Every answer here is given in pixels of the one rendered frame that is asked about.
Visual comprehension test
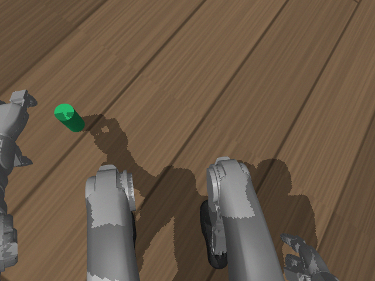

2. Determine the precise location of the can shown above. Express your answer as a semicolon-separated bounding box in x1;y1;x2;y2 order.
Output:
54;104;85;132

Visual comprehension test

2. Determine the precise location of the right robot foot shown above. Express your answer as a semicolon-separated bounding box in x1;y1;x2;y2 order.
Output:
200;200;228;269

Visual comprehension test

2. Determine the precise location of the right robot hand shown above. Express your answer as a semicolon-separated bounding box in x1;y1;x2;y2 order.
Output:
280;233;330;281

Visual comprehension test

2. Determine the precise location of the left robot hand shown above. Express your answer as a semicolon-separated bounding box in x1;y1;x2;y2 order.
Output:
0;90;38;167

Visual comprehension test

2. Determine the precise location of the left robot arm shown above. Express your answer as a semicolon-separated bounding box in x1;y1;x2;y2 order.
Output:
0;135;18;281

